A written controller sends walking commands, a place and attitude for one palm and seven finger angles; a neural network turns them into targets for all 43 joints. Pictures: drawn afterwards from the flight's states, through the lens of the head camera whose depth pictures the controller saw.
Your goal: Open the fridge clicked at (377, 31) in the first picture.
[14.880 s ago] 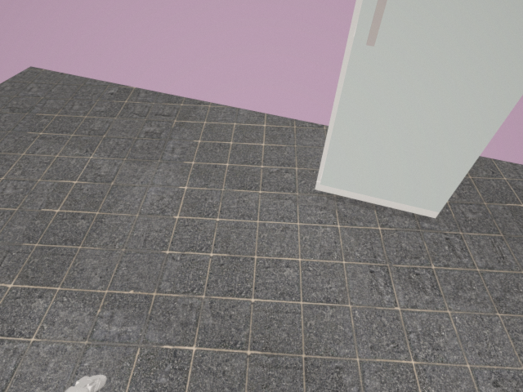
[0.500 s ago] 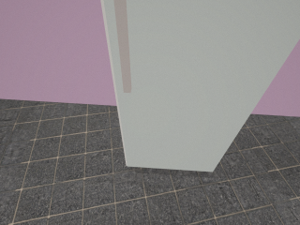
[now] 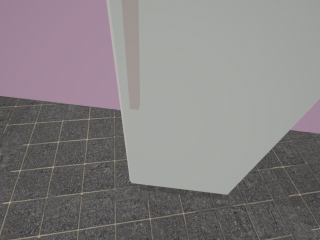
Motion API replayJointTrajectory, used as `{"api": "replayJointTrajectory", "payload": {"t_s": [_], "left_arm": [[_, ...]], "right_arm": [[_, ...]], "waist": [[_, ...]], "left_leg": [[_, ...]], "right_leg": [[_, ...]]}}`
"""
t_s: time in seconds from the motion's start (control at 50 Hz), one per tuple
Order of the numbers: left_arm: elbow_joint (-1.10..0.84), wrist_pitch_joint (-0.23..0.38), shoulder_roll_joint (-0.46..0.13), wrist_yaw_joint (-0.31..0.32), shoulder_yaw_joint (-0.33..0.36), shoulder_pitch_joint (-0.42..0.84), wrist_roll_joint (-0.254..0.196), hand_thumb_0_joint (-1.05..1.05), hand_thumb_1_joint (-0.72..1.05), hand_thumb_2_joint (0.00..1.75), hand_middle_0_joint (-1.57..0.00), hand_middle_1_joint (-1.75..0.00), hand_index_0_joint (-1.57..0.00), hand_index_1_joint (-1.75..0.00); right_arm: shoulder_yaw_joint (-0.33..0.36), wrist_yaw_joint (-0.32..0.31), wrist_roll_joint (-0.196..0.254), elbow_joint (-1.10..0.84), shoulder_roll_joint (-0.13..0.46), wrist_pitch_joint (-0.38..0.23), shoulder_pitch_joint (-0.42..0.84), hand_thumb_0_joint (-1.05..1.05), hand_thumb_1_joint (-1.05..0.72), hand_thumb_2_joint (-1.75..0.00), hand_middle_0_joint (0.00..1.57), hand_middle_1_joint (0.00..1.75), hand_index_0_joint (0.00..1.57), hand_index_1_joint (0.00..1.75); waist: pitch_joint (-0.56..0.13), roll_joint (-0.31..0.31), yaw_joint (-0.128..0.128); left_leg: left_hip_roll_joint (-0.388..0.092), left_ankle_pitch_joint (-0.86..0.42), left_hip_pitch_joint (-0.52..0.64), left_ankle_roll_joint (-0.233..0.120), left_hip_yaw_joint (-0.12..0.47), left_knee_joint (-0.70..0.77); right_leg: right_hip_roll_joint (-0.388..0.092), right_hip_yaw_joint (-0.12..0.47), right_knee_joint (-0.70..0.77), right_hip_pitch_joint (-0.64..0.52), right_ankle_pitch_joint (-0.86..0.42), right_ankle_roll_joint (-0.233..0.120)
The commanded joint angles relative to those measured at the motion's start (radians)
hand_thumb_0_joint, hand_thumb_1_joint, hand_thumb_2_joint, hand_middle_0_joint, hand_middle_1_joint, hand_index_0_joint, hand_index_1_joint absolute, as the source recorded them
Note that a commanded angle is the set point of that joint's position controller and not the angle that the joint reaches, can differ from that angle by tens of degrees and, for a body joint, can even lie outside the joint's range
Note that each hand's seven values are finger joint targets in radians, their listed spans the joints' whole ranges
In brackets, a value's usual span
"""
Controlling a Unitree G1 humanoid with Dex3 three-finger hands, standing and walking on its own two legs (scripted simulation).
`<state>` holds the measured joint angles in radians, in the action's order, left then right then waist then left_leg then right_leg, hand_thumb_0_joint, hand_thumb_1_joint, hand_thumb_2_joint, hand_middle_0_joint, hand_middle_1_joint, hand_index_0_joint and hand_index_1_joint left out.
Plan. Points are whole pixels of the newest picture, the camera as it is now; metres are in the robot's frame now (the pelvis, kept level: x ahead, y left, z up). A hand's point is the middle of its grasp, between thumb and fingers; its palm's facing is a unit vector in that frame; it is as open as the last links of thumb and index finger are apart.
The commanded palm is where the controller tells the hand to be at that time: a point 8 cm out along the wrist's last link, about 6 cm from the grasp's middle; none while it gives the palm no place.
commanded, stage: come to a stop and stand still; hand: left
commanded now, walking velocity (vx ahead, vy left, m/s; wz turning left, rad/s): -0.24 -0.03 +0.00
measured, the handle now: (134, 38) +0.48 +0.12 +0.26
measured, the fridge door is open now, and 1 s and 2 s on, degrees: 0 0 0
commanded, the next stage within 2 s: look again from close up in 1.62 s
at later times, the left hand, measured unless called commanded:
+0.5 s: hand out of the picture +0.12 +0.14 -0.15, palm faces +0.03 -0.95 -0.30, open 7.4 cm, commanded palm none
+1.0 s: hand out of the picture -0.02 +0.19 -0.16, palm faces +0.10 -0.98 -0.18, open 7.4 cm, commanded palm none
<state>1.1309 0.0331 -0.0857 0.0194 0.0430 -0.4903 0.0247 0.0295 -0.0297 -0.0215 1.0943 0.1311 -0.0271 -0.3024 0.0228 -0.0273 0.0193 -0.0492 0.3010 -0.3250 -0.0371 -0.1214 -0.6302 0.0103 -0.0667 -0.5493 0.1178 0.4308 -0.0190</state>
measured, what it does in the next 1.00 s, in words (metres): steps on the spot: right foot, then left foot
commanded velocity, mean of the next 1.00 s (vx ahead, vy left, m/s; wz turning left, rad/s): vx -0.03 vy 0.01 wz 0.00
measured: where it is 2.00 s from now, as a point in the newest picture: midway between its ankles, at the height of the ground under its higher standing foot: outside the picture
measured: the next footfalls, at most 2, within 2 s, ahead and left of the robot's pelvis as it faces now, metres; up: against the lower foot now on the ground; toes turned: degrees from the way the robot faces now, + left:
right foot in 0.36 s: +0.12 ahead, -0.17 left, +0.00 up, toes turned -6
left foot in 0.82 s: +0.02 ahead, +0.10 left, +0.00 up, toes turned +7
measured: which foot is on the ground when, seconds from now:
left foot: down 0.00-0.38, up 0.40-0.80, down 0.82-1.00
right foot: down 0.00-0.00, up 0.02-0.34, down 0.36-0.82, up 0.84-1.00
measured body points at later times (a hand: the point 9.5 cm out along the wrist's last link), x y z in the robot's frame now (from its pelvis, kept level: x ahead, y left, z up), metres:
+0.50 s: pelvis +0.04 -0.06 +0.00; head +0.09 -0.09 +0.45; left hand +0.12 +0.19 -0.13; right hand +0.07 -0.30 -0.17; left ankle -0.02 +0.08 -0.66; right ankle +0.08 -0.16 -0.72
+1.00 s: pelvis -0.01 +0.00 +0.02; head -0.01 +0.03 +0.47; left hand -0.02 +0.24 -0.14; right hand +0.02 -0.23 -0.12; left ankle -0.03 +0.10 -0.72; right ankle -0.02 -0.14 -0.67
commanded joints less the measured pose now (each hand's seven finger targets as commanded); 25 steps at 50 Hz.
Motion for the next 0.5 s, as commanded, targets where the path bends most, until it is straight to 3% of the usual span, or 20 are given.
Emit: {"api": "replayJointTrajectory", "payload": {"t_s": [0.0, 0.02, 0.04, 0.06, 0.1, 0.12, 0.2, 0.26, 0.3, 0.32, 0.34, 0.36, 0.38, 0.4, 0.44, 0.48], "left_arm": [[-0.054, -0.003, -0.055, 0.020, -0.011, -0.012, -0.009, 0.00, 0.90, 0.90, -0.20, -0.30, -0.20, -0.30], [-0.039, -0.015, -0.057, 0.029, -0.007, 0.012, -0.002, 0.00, 0.90, 0.90, -0.20, -0.30, -0.20, -0.30], [-0.038, -0.027, -0.051, 0.028, -0.008, 0.021, -0.002, 0.00, 0.90, 0.90, -0.20, -0.30, -0.20, -0.30], [-0.045, -0.035, -0.049, 0.025, -0.009, 0.031, 0.002, 0.00, 0.90, 0.90, -0.20, -0.30, -0.20, -0.30], [-0.052, -0.046, -0.052, 0.019, -0.006, 0.043, 0.001, 0.00, 0.90, 0.90, -0.20, -0.30, -0.20, -0.30], [-0.067, -0.052, -0.060, 0.017, -0.002, 0.058, 0.003, 0.00, 0.90, 0.90, -0.20, -0.30, -0.20, -0.30], [-0.122, -0.066, -0.094, 0.012, 0.020, 0.120, 0.007, 0.00, 0.90, 0.90, -0.20, -0.30, -0.20, -0.30], [-0.144, -0.068, -0.111, 0.008, 0.033, 0.146, 0.004, 0.00, 0.90, 0.90, -0.20, -0.30, -0.20, -0.30], [-0.147, -0.054, -0.128, 0.005, 0.039, 0.120, 0.008, 0.00, 0.90, 0.90, -0.20, -0.30, -0.20, -0.30], [-0.144, -0.042, -0.163, 0.006, 0.042, 0.106, 0.011, 0.00, 0.90, 0.90, -0.20, -0.30, -0.20, -0.30], [-0.151, -0.029, -0.244, 0.015, 0.052, 0.124, 0.019, 0.00, 0.90, 0.90, -0.20, -0.30, -0.20, -0.30], [-0.158, -0.028, -0.297, 0.017, 0.058, 0.131, 0.009, 0.00, 0.90, 0.90, -0.20, -0.30, -0.20, -0.30], [-0.169, -0.031, -0.286, 0.017, 0.049, 0.155, 0.005, 0.00, 0.90, 0.90, -0.20, -0.30, -0.20, -0.30], [-0.174, -0.036, -0.258, 0.025, 0.052, 0.196, 0.007, 0.00, 0.90, 0.90, -0.20, -0.30, -0.20, -0.30], [-0.190, -0.037, -0.252, 0.029, 0.048, 0.242, 0.005, 0.00, 0.90, 0.90, -0.20, -0.30, -0.20, -0.30], [-0.198, -0.033, -0.258, 0.032, 0.049, 0.233, 0.003, 0.00, 0.90, 0.90, -0.20, -0.30, -0.20, -0.30]], "right_arm": [[0.012, -0.033, 0.006, 0.041, 0.140, -0.018, -0.267, 0.00, -0.90, -0.90, 0.20, 0.30, 0.20, 0.30], [-0.004, -0.037, 0.004, 0.038, 0.110, -0.016, -0.204, 0.00, -0.90, -0.90, 0.20, 0.30, 0.20, 0.30], [-0.009, -0.039, 0.008, 0.022, 0.104, -0.014, -0.145, 0.00, -0.90, -0.90, 0.20, 0.30, 0.20, 0.30], [-0.007, -0.040, 0.007, 0.007, 0.115, -0.011, -0.103, 0.00, -0.90, -0.90, 0.20, 0.30, 0.20, 0.30], [0.001, -0.042, 0.007, -0.003, 0.120, -0.005, -0.054, 0.00, -0.90, -0.90, 0.20, 0.30, 0.20, 0.30], [0.013, -0.042, 0.008, -0.014, 0.144, -0.001, -0.058, 0.00, -0.90, -0.90, 0.20, 0.30, 0.20, 0.30], [0.045, -0.040, 0.001, -0.035, 0.181, 0.017, -0.022, 0.00, -0.90, -0.90, 0.20, 0.30, 0.20, 0.30], [0.061, -0.032, -0.007, -0.055, 0.191, 0.031, 0.046, 0.00, -0.90, -0.90, 0.20, 0.30, 0.20, 0.30], [0.067, -0.023, -0.007, -0.066, 0.185, 0.040, 0.061, 0.00, -0.90, -0.90, 0.20, 0.30, 0.20, 0.30], [0.068, -0.015, -0.004, -0.068, 0.169, 0.043, 0.043, 0.00, -0.90, -0.90, 0.20, 0.30, 0.20, 0.30], [0.061, -0.006, 0.004, -0.069, 0.111, 0.047, -0.018, 0.00, -0.90, -0.90, 0.20, 0.30, 0.20, 0.30], [0.056, -0.006, 0.013, -0.090, 0.074, 0.059, -0.026, 0.00, -0.90, -0.90, 0.20, 0.30, 0.20, 0.30], [0.058, -0.007, 0.013, -0.086, 0.087, 0.073, -0.028, 0.00, -0.90, -0.90, 0.20, 0.30, 0.20, 0.30], [0.055, -0.006, 0.008, -0.088, 0.069, 0.084, 0.012, 0.00, -0.90, -0.90, 0.20, 0.30, 0.20, 0.30], [0.056, 0.002, 0.001, -0.083, 0.107, 0.085, 0.037, 0.00, -0.90, -0.90, 0.20, 0.30, 0.20, 0.30], [0.056, 0.011, -0.001, -0.092, 0.123, 0.088, 0.055, 0.00, -0.90, -0.90, 0.20, 0.30, 0.20, 0.30]], "waist": [[-0.036, 0.240, -0.080], [0.027, 0.197, -0.057], [0.086, 0.152, -0.037], [0.119, 0.146, -0.027], [0.099, 0.131, -0.017], [0.057, 0.127, -0.026], [0.005, 0.163, -0.022], [-0.002, 0.212, -0.003], [-0.016, 0.171, 0.020], [-0.048, 0.092, 0.024], [-0.099, -0.132, 0.006], [-0.128, -0.282, 0.014], [-0.109, -0.200, 0.009], [-0.058, -0.175, 0.008], [-0.021, -0.171, 0.006], [-0.044, -0.122, 0.011]], "left_leg": [[-0.374, -0.940, 0.390, -0.182, 0.365, 0.248], [-0.351, -0.989, 0.266, -0.171, 0.297, 0.260], [-0.337, -0.920, 0.164, -0.162, 0.269, 0.286], [-0.310, -0.887, 0.127, -0.152, 0.239, 0.292], [-0.272, -0.901, 0.175, -0.133, 0.190, 0.272], [-0.265, -0.927, 0.209, -0.129, 0.182, 0.254], [-0.274, -0.922, 0.238, -0.129, 0.155, 0.223], [-0.257, -0.791, 0.196, -0.095, 0.124, 0.193], [-0.209, -0.649, 0.179, -0.047, 0.091, 0.109], [-0.152, -0.476, 0.154, -0.005, 0.054, 0.022], [-0.037, -0.107, 0.041, 0.047, 0.004, -0.149], [0.050, 0.318, -0.028, 0.060, 0.048, -0.315], [0.033, 0.312, -0.021, 0.049, 0.129, -0.424], [0.024, 0.286, -0.052, 0.050, 0.146, -0.490], [0.018, 0.210, -0.132, 0.067, 0.160, -0.578], [0.020, 0.146, -0.153, 0.079, 0.169, -0.587]], "right_leg": [[-0.037, 0.043, -0.400, 0.353, 0.138, 0.011], [-0.071, 0.086, -0.406, 0.307, 0.121, 0.016], [-0.088, 0.081, -0.384, 0.276, 0.110, 0.025], [-0.096, 0.072, -0.341, 0.258, 0.094, 0.031], [-0.093, 0.042, -0.253, 0.262, 0.035, 0.037], [-0.081, 0.029, -0.241, 0.263, -0.004, 0.038], [-0.061, 0.026, -0.276, 0.285, -0.040, 0.026], [-0.064, 0.022, -0.184, 0.230, -0.114, 0.020], [-0.059, -0.003, -0.018, 0.152, -0.263, 0.024], [-0.093, 0.011, 0.095, 0.074, -0.478, 0.030], [-0.256, 0.183, 0.122, -0.031, -0.842, -0.017], [-0.421, 0.319, 0.141, -0.027, -1.072, -0.126], [-0.421, 0.255, 0.166, 0.043, -0.929, -0.169], [-0.395, 0.260, 0.175, 0.089, -0.865, -0.181], [-0.358, 0.247, 0.162, 0.074, -0.836, -0.168], [-0.349, 0.224, 0.168, 0.042, -0.783, -0.158]]}}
